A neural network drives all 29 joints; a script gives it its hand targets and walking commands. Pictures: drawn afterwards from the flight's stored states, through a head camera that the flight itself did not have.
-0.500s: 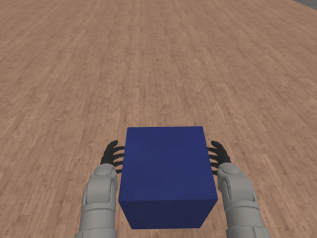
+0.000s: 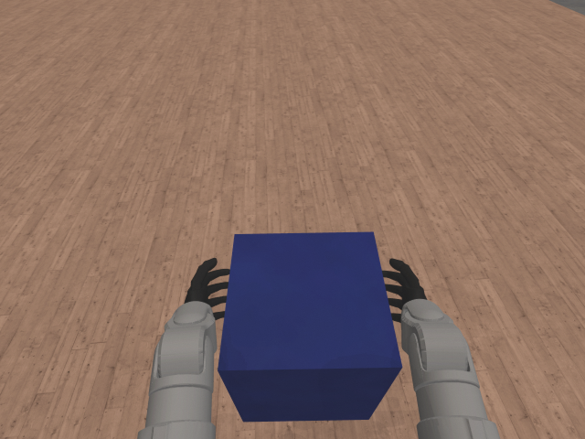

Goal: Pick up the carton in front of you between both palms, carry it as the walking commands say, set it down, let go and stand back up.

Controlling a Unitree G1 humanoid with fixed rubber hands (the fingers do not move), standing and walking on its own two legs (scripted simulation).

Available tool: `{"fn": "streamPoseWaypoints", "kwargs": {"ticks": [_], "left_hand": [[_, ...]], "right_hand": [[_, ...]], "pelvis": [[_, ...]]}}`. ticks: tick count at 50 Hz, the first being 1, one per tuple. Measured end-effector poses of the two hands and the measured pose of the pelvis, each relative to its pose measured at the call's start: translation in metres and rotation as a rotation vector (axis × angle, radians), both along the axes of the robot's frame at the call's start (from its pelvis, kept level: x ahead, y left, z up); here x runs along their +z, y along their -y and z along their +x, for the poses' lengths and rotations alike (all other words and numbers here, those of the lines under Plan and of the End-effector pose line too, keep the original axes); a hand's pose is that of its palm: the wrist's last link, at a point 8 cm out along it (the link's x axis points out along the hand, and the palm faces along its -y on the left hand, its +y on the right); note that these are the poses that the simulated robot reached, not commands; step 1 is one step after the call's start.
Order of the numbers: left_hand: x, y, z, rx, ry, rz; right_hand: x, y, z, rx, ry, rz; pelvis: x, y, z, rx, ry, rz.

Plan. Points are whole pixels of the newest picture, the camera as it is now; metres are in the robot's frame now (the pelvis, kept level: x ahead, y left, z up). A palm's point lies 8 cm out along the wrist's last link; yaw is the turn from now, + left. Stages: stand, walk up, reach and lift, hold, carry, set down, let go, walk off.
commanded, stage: carry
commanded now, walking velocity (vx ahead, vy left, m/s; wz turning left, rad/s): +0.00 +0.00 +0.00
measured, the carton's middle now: (305, 331) +0.30 +0.00 -0.04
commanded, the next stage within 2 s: hold in 0.50 s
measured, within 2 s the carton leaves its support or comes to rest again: neither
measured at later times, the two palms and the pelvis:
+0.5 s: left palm (205, 314) +0.29 +0.14 +0.05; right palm (420, 313) +0.28 -0.16 +0.04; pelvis -0.01 -0.01 +0.00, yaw +0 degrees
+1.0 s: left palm (223, 287) +0.32 +0.12 +0.06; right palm (442, 325) +0.25 -0.18 +0.06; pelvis +0.00 +0.03 +0.00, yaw -12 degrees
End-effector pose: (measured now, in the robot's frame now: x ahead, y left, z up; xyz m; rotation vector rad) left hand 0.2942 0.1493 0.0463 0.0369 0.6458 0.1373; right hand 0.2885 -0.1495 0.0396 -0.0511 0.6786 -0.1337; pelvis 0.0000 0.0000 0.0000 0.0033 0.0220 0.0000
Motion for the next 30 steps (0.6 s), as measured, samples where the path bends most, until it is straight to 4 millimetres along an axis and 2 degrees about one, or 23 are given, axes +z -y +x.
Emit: {"fn": "streamPoseWaypoints", "kwargs": {"ticks": [25,30], "left_hand": [[0.000,0.009,-0.005,-0.001,0.001,0.002],[0.001,0.014,-0.008,-0.042,-0.004,0.015]], "right_hand": [[-0.001,0.009,-0.006,0.000,0.001,0.001],[-0.002,0.014,-0.016,-0.018,-0.005,-0.004]], "pelvis": [[-0.001,0.009,-0.006,0.000,-0.002,0.002],[0.005,0.006,-0.008,-0.081,0.081,0.004]]}}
